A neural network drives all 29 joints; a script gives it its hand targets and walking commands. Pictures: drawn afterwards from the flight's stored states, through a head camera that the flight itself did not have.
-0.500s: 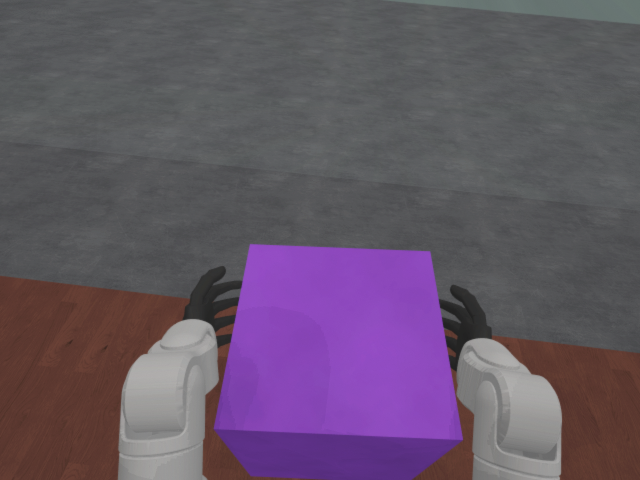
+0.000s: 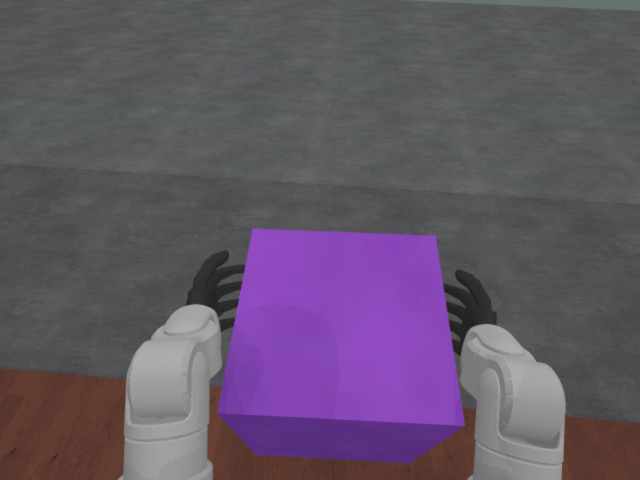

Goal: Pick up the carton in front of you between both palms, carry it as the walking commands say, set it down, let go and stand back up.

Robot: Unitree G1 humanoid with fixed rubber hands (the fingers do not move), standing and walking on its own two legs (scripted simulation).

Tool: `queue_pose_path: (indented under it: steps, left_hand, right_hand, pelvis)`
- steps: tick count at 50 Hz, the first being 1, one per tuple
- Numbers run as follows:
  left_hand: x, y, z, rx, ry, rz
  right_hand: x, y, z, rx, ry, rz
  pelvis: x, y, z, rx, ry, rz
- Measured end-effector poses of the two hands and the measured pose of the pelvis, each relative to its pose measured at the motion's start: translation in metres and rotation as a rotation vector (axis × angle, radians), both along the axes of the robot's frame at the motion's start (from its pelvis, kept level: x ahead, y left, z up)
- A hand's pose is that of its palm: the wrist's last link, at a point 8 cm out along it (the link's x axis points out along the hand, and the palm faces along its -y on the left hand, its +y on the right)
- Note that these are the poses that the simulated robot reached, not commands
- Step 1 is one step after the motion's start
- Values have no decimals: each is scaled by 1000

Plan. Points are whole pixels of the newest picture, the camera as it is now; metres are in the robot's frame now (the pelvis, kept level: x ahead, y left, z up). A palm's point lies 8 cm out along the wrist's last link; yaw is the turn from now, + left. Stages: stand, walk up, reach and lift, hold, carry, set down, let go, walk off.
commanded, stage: carry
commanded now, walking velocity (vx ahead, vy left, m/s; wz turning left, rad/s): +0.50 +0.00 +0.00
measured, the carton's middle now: (337, 355) +0.28 +0.00 +0.02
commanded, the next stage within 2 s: none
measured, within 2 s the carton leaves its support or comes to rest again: neither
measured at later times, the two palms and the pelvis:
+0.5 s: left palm (259, 112) +0.70 +0.15 +0.12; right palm (427, 122) +0.68 -0.15 +0.12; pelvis +0.32 +0.01 +0.00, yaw -1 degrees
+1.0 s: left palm (292, 57) +1.03 +0.12 +0.08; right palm (413, 66) +1.04 -0.18 +0.07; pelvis +0.68 -0.02 -0.06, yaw +1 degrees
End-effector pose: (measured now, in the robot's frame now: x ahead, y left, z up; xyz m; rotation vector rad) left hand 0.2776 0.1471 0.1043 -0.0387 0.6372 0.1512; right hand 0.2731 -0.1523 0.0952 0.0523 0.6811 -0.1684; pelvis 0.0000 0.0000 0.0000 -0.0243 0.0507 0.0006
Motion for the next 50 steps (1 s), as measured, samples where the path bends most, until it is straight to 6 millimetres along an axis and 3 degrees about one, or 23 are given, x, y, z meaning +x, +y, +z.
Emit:
queue_pose_path:
  steps: [5, 9, 17, 23, 26, 31, 38, 44, 48, 50]
  left_hand:
    - [58, 1, -5, -4, 74, 70]
    - [116, 1, 7, 14, 72, 72]
    - [267, -4, 38, 43, 12, -7]
    - [384, 1, 27, 31, 13, -59]
    - [431, 1, 10, 13, 63, -87]
    - [489, -3, -6, -5, 154, -93]
    - [576, -6, 4, -43, 51, -44]
    - [666, -19, 7, -26, -37, -31]
    - [730, -26, -8, 38, -55, -15]
    - [757, -25, -23, 68, -14, -10]
  right_hand:
    - [79, 1, -4, -1, 73, 72]
    - [141, 2, 6, -8, 70, 94]
    - [275, -4, 37, -53, 9, 70]
    - [379, 1, 34, -83, 14, 32]
    - [417, 1, 20, -96, 66, 6]
    - [465, -3, 1, -56, 156, -38]
    - [560, -6, 15, -20, 48, -62]
    - [658, -19, 17, -31, -38, -32]
    - [733, -26, -8, -34, -58, 29]
    - [765, -25, -27, -36, -18, 59]
  pelvis:
    - [52, -14, 12, 19, 7, 16]
    - [95, -19, 22, 35, 17, 12]
    - [197, -12, 23, 36, 37, -13]
    - [294, 6, 0, 21, 23, -31]
    - [330, 13, -1, 26, 26, -24]
    - [386, 22, 15, 7, 47, -23]
    - [474, 17, 20, 4, 70, -11]
    - [574, -1, -8, 54, 47, 10]
    - [650, -15, -51, 79, 5, 16]
    - [676, -20, -63, 57, 8, 8]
